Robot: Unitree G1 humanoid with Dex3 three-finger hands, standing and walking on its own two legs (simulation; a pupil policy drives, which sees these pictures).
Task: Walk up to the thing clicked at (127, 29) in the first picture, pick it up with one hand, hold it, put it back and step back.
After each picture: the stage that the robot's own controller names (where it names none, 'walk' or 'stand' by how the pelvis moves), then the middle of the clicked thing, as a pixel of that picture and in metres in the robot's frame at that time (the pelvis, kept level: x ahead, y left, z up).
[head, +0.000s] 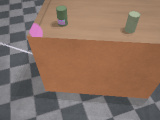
stand; (132, 22) +0.81 -0.32 -0.06
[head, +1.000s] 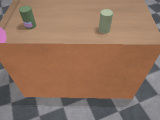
rise first; (105, 21) +0.74 -0.11 -0.03
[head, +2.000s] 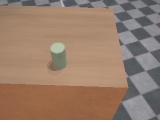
walk; (58, 56) +0.51 +0.14 -0.04
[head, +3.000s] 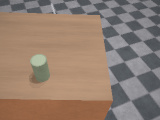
stand; (40, 68) +0.46 +0.18 -0.05
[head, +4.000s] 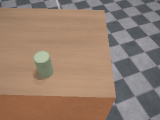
stand; (44, 65) +0.47 +0.17 -0.06
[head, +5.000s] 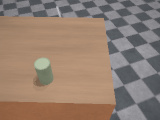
stand; (44, 71) +0.45 +0.17 -0.06
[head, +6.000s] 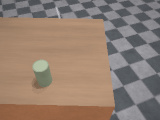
stand; (43, 73) +0.44 +0.18 -0.06
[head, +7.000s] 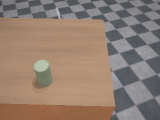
stand; (43, 73) +0.45 +0.17 -0.06
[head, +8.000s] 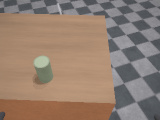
rise first; (44, 69) +0.45 +0.18 -0.06
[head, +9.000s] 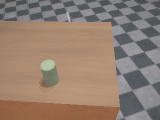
go down; (50, 73) +0.46 +0.17 -0.05
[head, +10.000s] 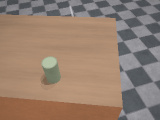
go down; (51, 70) +0.45 +0.17 -0.05
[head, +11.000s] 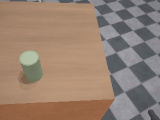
go down; (32, 66) +0.43 +0.17 -0.01
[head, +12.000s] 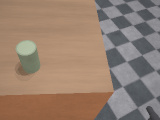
close in; (29, 57) +0.45 +0.16 +0.01
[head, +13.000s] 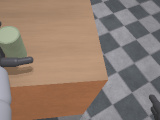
close; (13, 45) +0.46 +0.18 +0.04
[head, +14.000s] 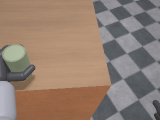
lift; (19, 63) +0.41 +0.18 +0.03
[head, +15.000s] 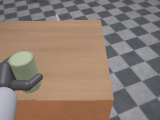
lift; (26, 72) +0.33 +0.17 +0.14
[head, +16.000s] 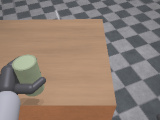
hold; (29, 76) +0.32 +0.17 +0.11
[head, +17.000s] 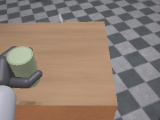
hold; (25, 68) +0.32 +0.17 +0.16
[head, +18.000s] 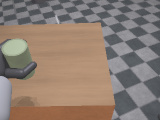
crouch; (20, 60) +0.35 +0.18 +0.17
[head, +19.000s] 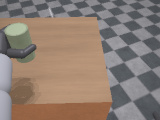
lower; (21, 43) +0.43 +0.19 +0.15
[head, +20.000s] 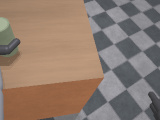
lower; (3, 38) +0.50 +0.19 +0.04
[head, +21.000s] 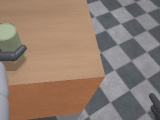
lower; (10, 43) +0.47 +0.18 +0.04
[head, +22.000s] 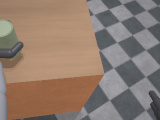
lower; (6, 40) +0.48 +0.18 +0.04
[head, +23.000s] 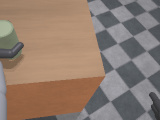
lower; (7, 41) +0.48 +0.18 +0.04
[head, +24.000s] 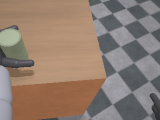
open; (14, 48) +0.46 +0.17 +0.04
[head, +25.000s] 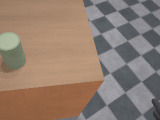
sink last; (12, 52) +0.45 +0.17 +0.03
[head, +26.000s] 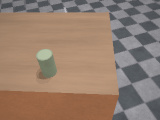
stand; (47, 63) +0.47 +0.17 +0.00
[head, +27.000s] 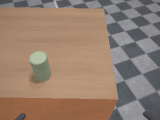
stand; (41, 66) +0.43 +0.17 +0.00
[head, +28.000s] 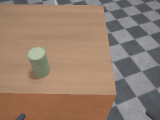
stand; (39, 62) +0.45 +0.18 +0.01
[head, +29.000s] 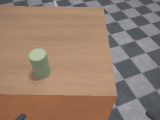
stand; (40, 63) +0.44 +0.17 +0.01
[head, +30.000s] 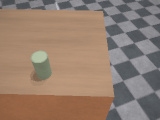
stand; (42, 65) +0.45 +0.18 -0.02
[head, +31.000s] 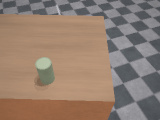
walk; (45, 71) +0.45 +0.17 -0.06
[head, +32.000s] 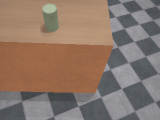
walk; (50, 18) +0.66 +0.16 -0.04
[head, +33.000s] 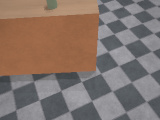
walk; out of the picture +0.97 +0.22 -0.04
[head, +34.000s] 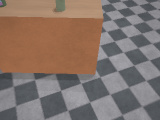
stand; (60, 1) +1.04 +0.15 -0.05
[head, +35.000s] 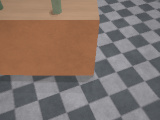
stand; (56, 4) +1.04 +0.16 -0.06
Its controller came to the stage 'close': yes
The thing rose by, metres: 0.22
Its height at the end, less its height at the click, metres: +0.00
